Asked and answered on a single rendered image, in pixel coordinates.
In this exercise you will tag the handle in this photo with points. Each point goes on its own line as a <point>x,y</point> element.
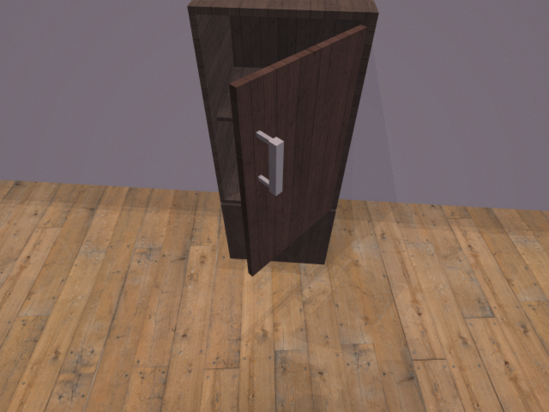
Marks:
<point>275,163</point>

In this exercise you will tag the cupboard door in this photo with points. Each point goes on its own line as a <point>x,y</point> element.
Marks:
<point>306,101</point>

